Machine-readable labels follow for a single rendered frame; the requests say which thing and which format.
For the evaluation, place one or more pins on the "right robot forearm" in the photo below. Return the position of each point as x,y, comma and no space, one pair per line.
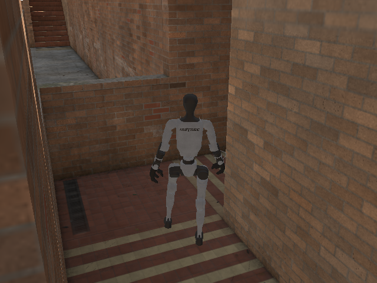
218,156

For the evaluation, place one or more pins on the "left robot upper arm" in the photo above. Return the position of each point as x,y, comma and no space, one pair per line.
171,124

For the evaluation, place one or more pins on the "robot left foot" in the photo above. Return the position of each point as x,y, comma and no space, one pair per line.
167,223

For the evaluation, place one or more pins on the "left robot forearm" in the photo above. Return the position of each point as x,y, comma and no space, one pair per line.
158,158

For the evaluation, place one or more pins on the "right robot hand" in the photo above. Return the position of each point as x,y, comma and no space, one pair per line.
216,166

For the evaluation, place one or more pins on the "right robot upper arm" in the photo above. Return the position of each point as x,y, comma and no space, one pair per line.
207,125

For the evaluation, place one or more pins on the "left robot hand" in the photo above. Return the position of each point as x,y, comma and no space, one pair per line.
153,174

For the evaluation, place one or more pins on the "humanoid robot torso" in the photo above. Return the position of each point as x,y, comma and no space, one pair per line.
189,138

